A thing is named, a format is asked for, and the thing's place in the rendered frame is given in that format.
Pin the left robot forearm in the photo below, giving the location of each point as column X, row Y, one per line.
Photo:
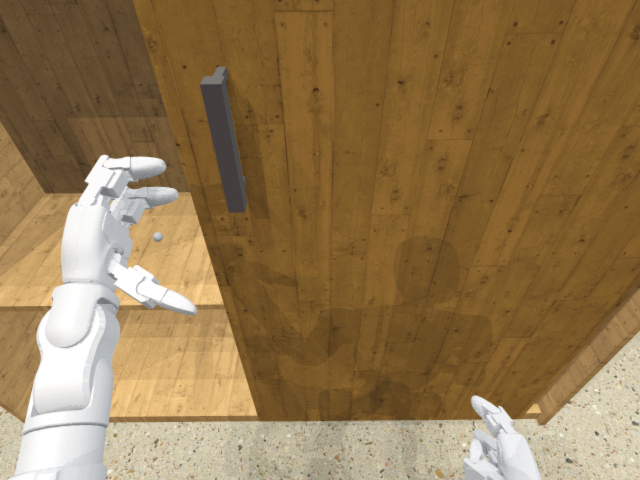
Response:
column 69, row 408

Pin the robot left hand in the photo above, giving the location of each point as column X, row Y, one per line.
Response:
column 94, row 229

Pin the robot right hand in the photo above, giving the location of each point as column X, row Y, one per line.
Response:
column 510, row 457

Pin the handle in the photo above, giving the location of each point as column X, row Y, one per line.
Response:
column 217, row 106

